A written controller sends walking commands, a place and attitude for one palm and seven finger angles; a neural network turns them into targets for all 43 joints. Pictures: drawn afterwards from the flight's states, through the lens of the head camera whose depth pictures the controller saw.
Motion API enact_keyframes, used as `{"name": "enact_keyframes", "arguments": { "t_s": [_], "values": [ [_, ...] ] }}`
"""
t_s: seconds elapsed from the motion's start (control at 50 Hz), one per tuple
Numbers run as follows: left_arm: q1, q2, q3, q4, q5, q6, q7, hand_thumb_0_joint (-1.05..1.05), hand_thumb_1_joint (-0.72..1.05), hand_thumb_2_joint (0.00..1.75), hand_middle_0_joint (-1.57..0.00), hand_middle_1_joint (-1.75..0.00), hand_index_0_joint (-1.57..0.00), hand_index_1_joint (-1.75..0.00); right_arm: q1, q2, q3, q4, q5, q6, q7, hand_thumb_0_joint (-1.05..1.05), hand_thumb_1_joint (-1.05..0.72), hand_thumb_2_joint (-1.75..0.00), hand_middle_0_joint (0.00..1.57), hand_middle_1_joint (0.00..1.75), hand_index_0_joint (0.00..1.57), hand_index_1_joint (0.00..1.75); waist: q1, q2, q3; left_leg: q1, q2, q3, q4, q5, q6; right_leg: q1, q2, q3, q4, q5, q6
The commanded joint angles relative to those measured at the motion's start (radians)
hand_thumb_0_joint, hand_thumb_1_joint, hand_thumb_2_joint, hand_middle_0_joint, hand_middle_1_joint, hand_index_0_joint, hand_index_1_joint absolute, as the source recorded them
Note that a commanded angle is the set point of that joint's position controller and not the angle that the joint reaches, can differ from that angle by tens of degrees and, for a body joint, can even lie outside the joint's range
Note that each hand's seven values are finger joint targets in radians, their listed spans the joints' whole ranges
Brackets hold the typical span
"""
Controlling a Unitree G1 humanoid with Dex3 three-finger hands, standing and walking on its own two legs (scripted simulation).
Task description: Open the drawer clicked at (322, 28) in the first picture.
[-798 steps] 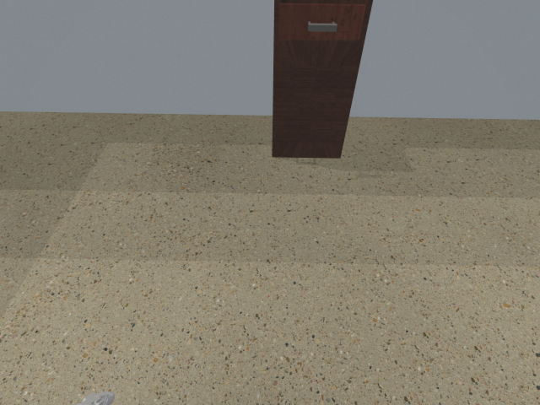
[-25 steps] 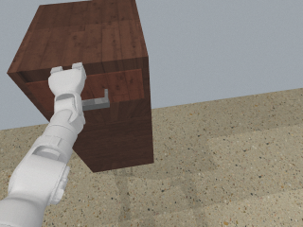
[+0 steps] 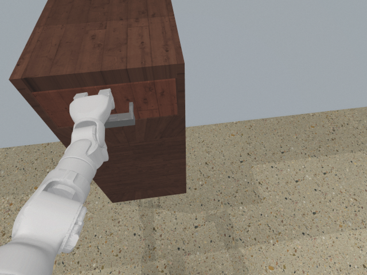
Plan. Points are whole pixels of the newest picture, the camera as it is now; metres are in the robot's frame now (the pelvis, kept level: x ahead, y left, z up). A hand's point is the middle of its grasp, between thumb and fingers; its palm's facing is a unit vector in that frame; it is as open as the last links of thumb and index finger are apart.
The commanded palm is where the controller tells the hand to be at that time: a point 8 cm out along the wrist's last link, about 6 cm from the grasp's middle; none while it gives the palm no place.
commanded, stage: lower the fingers behind the handle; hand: left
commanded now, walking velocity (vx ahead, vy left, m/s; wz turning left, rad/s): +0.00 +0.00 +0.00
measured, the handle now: (111, 114) +0.52 +0.20 +0.01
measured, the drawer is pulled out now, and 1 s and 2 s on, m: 0.00 0.00 0.00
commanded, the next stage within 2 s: close the thumb around the handle in 1.30 s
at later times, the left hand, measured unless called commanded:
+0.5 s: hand (96, 134) +0.45 +0.22 +0.01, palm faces -0.15 -0.02 -0.99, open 13.8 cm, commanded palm +0.45 +0.20 +0.06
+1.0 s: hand (99, 136) +0.46 +0.22 -0.02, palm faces -0.07 -0.01 -1.00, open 13.9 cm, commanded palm +0.46 +0.19 +0.04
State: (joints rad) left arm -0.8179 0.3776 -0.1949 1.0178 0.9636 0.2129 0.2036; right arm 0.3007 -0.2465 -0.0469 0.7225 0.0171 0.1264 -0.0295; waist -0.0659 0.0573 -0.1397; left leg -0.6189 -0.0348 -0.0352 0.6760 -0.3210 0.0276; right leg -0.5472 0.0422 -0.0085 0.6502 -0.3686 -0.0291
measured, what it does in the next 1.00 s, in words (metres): stands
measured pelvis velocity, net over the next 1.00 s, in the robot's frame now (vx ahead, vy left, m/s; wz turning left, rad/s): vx -0.02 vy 0.02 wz -0.02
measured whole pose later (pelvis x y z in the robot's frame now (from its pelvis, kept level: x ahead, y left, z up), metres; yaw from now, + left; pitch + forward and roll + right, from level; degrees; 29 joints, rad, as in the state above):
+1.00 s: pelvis -0.02 +0.02 -0.03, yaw -1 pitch +21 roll -3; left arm -0.86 0.40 -0.14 1.13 1.03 0.16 0.37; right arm 0.35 -0.22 -0.04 0.74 -0.02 0.08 0.00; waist -0.10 0.06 -0.18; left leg -0.88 -0.03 -0.04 0.90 -0.40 0.04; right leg -0.79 0.05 -0.02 0.84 -0.43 -0.01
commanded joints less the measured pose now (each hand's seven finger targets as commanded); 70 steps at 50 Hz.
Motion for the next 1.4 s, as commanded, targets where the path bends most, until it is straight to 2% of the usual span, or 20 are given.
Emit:
{"name": "enact_keyframes", "arguments": {
  "t_s": [0.0,0.06,0.12,0.2,0.26,0.32,0.38,0.42,0.46,0.52,0.56,0.64,0.66,0.74,0.8,0.86,1.02,1.2,1.26,1.38],
  "values": [
    [-0.453,0.146,0.066,-0.266,0.045,-0.183,-0.001,0.00,-0.50,0.30,-0.30,-1.20,-0.30,-1.20,0.094,-0.145,-0.053,-0.077,-0.016,-0.023,-0.037,0.00,-0.90,-0.90,0.20,0.30,0.20,0.30,-0.070,-0.020,-0.347,0.326,0.002,0.013,0.023,0.410,0.032,0.036,0.011,0.010,-0.039,0.408,0.000],
    [-0.376,0.297,0.226,-0.251,0.095,-0.235,0.097,0.00,-0.50,0.30,-0.30,-1.20,-0.30,-1.20,0.102,-0.133,-0.045,-0.094,-0.016,-0.023,-0.035,0.00,-0.90,-0.90,0.20,0.30,0.20,0.30,-0.005,-0.009,-0.349,0.215,0.000,0.020,0.033,0.408,0.024,0.065,0.014,0.008,0.007,0.417,-0.015],
    [-0.275,0.369,0.328,-0.239,0.122,-0.182,0.219,0.00,-0.50,0.30,-0.30,-1.20,-0.30,-1.20,0.078,-0.125,-0.040,-0.112,-0.028,-0.027,-0.017,0.00,-0.90,-0.90,0.20,0.30,0.20,0.30,0.057,0.002,-0.407,0.140,-0.002,0.042,0.046,0.459,0.013,0.122,0.015,0.003,0.049,0.477,-0.020],
    [-0.250,0.265,0.247,-0.186,0.133,-0.030,0.298,0.00,-0.50,0.30,-0.30,-1.20,-0.30,-1.20,0.077,-0.131,-0.054,-0.113,-0.025,-0.029,0.015,0.00,-0.90,-0.90,0.20,0.30,0.20,0.30,0.030,-0.022,-0.450,0.150,0.006,0.078,0.054,0.465,0.007,0.133,0.020,-0.002,0.043,0.523,-0.009],
    [-0.331,0.245,0.194,-0.168,0.091,0.046,0.243,0.00,-0.50,0.30,-0.30,-1.20,-0.30,-1.20,0.091,-0.147,-0.062,-0.101,-0.006,-0.018,0.016,0.00,-0.90,-0.90,0.20,0.30,0.20,0.30,-0.023,-0.097,-0.473,0.162,0.002,0.085,0.042,0.422,0.018,0.197,0.012,0.016,0.006,0.577,0.012],
    [-0.452,0.185,0.109,-0.217,0.044,0.017,0.144,0.00,-0.50,0.30,-0.30,-1.20,-0.30,-1.20,0.097,-0.156,-0.065,-0.085,0.000,-0.018,-0.007,0.00,-0.90,-0.90,0.20,0.30,0.20,0.30,-0.089,-0.116,-0.442,0.204,0.001,0.068,0.031,0.391,0.033,0.187,0.003,0.029,-0.032,0.569,0.023],
    [-0.442,0.143,0.053,-0.220,0.045,-0.083,0.067,0.00,-0.50,0.30,-0.30,-1.20,-0.30,-1.20,0.113,-0.153,-0.062,-0.062,-0.007,-0.031,-0.034,0.00,-0.90,-0.90,0.20,0.30,0.20,0.30,-0.109,-0.046,-0.360,0.254,0.003,0.045,0.035,0.353,0.040,0.070,0.006,0.026,-0.043,0.455,0.018],
    [-0.437,0.132,0.044,-0.243,0.064,-0.162,0.046,0.00,-0.50,0.30,-0.30,-1.20,-0.30,-1.20,0.129,-0.147,-0.062,-0.055,-0.016,-0.037,-0.040,0.00,-0.90,-0.90,0.20,0.30,0.20,0.30,-0.105,0.000,-0.338,0.279,0.010,0.029,0.048,0.372,0.034,0.000,0.010,0.018,-0.031,0.399,0.005],
    [-0.386,0.145,0.077,-0.245,0.083,-0.225,0.062,0.00,-0.50,0.30,-0.30,-1.20,-0.30,-1.20,0.137,-0.139,-0.063,-0.055,-0.020,-0.041,-0.037,0.00,-0.90,-0.90,0.20,0.30,0.20,0.30,-0.077,0.062,-0.342,0.297,0.018,0.014,0.070,0.398,0.024,-0.074,0.018,0.004,0.001,0.345,-0.007],
    [-0.375,0.047,0.028,-0.227,0.071,-0.265,0.091,0.00,-0.50,0.30,-0.30,-1.20,-0.30,-1.20,0.146,-0.126,-0.071,-0.054,-0.026,-0.054,-0.023,0.00,-0.90,-0.90,0.20,0.30,0.20,0.30,-0.093,0.027,-0.334,0.279,0.024,-0.002,0.105,0.409,0.018,-0.137,0.024,-0.010,0.029,0.319,-0.010],
    [-0.374,0.067,0.059,-0.218,0.068,-0.277,0.122,0.00,-0.50,0.30,-0.30,-1.20,-0.30,-1.20,0.153,-0.133,-0.077,-0.051,-0.027,-0.060,-0.013,0.00,-0.90,-0.90,0.20,0.30,0.20,0.30,-0.087,0.008,-0.345,0.254,0.030,-0.009,0.119,0.384,0.015,-0.167,0.028,-0.013,0.051,0.295,-0.011],
    [-0.437,0.021,0.025,-0.172,0.073,-0.239,0.176,0.00,-0.50,0.30,-0.30,-1.20,-0.30,-1.20,0.165,-0.138,-0.081,-0.039,-0.027,-0.067,0.006,0.00,-0.90,-0.90,0.20,0.30,0.20,0.30,-0.113,-0.010,-0.367,0.224,0.031,-0.021,0.145,0.358,0.012,-0.225,0.031,-0.021,0.077,0.267,-0.008],
    [-0.440,0.044,0.045,-0.148,0.080,-0.221,0.189,0.00,-0.50,0.30,-0.30,-1.20,-0.30,-1.20,0.168,-0.142,-0.083,-0.032,-0.027,-0.066,0.010,0.00,-0.90,-0.90,0.20,0.30,0.20,0.30,-0.111,-0.012,-0.372,0.217,0.032,-0.023,0.149,0.344,0.010,-0.238,0.032,-0.023,0.082,0.250,-0.010],
    [-0.548,0.049,0.030,-0.154,0.098,-0.159,0.217,0.00,-0.50,0.30,-0.30,-1.20,-0.30,-1.20,0.175,-0.145,-0.079,-0.028,-0.033,-0.064,0.020,0.00,-0.90,-0.90,0.20,0.30,0.20,0.30,-0.123,0.061,-0.430,0.242,0.030,-0.031,0.161,0.338,0.005,-0.270,0.035,-0.025,0.099,0.229,-0.013],
    [-0.531,0.073,0.054,-0.132,0.093,-0.127,0.214,0.00,-0.50,0.30,-0.30,-1.20,-0.30,-1.20,0.177,-0.145,-0.074,-0.030,-0.038,-0.059,0.022,0.00,-0.90,-0.90,0.20,0.30,0.20,0.30,-0.115,0.086,-0.467,0.261,0.031,-0.028,0.168,0.365,0.003,-0.254,0.039,-0.027,0.102,0.240,-0.013],
    [-0.494,0.069,0.047,-0.084,0.084,-0.111,0.192,0.00,-0.50,0.30,-0.30,-1.20,-0.30,-1.20,0.182,-0.145,-0.065,-0.031,-0.037,-0.057,0.016,0.00,-0.90,-0.90,0.20,0.30,0.20,0.30,-0.122,0.024,-0.439,0.217,0.031,-0.027,0.166,0.342,0.011,-0.231,0.041,-0.030,0.099,0.245,-0.009],
    [-0.507,0.087,0.048,-0.073,0.083,-0.131,0.162,0.00,-0.50,0.30,-0.30,-1.20,-0.30,-1.20,0.184,-0.147,-0.054,-0.037,-0.034,-0.067,0.004,0.00,-0.90,-0.90,0.20,0.30,0.20,0.30,-0.127,0.016,-0.355,0.161,0.033,-0.034,0.138,0.230,0.015,-0.252,0.039,-0.032,0.082,0.162,-0.012],
    [-0.487,0.027,0.015,-0.122,0.079,-0.167,0.176,0.00,-0.50,0.30,-0.30,-1.20,-0.30,-1.20,0.194,-0.141,-0.066,-0.030,-0.037,-0.082,0.010,0.00,-0.90,-0.90,0.20,0.30,0.20,0.30,-0.116,0.054,-0.391,0.221,0.045,-0.043,0.142,0.258,0.006,-0.294,0.042,-0.037,0.094,0.154,-0.014],
    [-0.470,0.067,0.048,-0.119,0.081,-0.164,0.184,0.00,-0.50,0.30,-0.30,-1.20,-0.30,-1.20,0.199,-0.144,-0.065,-0.026,-0.036,-0.082,0.011,0.00,-0.90,-0.90,0.20,0.30,0.20,0.30,-0.105,0.056,-0.404,0.220,0.044,-0.039,0.145,0.280,0.007,-0.275,0.044,-0.034,0.095,0.171,-0.016],
    [-0.474,0.053,0.037,-0.111,0.081,-0.144,0.193,0.00,-0.50,0.30,-0.30,-1.20,-0.30,-1.20,0.194,-0.146,-0.066,-0.023,-0.035,-0.080,0.014,0.00,-0.90,-0.90,0.20,0.30,0.20,0.30,-0.114,0.035,-0.393,0.214,0.043,-0.034,0.147,0.282,0.009,-0.273,0.044,-0.034,0.088,0.178,-0.011]
  ]
}}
